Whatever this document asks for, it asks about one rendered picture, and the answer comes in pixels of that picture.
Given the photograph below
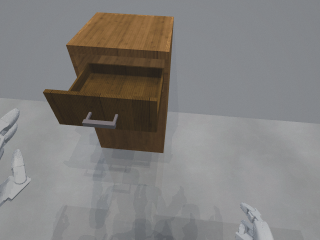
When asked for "robot left hand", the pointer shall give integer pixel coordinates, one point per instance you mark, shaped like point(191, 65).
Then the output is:
point(13, 185)

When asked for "robot right hand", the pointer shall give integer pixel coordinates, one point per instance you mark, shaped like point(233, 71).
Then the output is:
point(260, 229)

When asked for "drawer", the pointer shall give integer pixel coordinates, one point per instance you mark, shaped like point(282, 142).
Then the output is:
point(132, 92)

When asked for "cabinet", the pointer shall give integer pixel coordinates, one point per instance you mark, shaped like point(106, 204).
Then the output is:
point(132, 40)

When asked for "handle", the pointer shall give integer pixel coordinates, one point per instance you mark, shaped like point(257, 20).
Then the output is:
point(99, 123)

